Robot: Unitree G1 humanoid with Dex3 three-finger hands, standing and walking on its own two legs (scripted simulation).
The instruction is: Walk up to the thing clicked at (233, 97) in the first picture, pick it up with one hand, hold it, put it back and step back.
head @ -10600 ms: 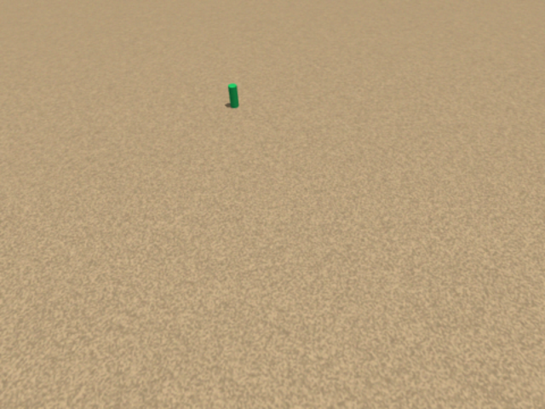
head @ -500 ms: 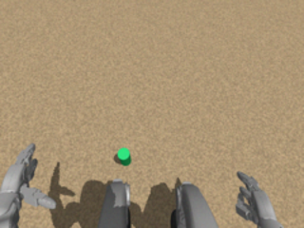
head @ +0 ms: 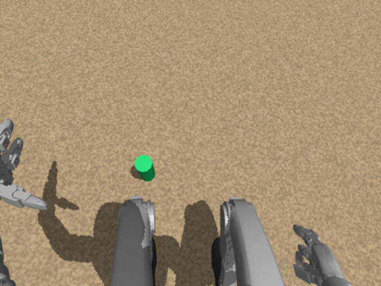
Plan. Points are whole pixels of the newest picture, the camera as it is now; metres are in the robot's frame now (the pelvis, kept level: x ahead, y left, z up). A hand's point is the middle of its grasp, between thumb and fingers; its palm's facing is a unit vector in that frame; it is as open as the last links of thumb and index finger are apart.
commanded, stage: go down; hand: left
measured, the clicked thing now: (145, 169) +0.44 +0.15 -0.40
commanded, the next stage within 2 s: approach in 1.06 s
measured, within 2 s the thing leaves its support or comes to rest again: neither
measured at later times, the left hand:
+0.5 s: hand (34, 160) +0.37 +0.35 -0.07, palm faces +0.05 -0.99 -0.10, open 17.4 cm
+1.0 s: hand (37, 151) +0.40 +0.35 -0.08, palm faces +0.02 -1.00 -0.09, open 17.7 cm
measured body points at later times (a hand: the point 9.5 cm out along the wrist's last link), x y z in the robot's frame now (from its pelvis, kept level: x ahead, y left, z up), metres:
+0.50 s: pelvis -0.01 +0.00 -0.06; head +0.18 +0.04 +0.35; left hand +0.37 +0.40 -0.06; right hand +0.14 -0.27 -0.17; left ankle +0.08 +0.14 -0.45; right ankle +0.07 -0.13 -0.45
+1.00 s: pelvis -0.01 +0.00 -0.09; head +0.19 +0.05 +0.32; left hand +0.39 +0.40 -0.08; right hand +0.12 -0.28 -0.19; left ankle +0.08 +0.14 -0.45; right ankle +0.07 -0.13 -0.45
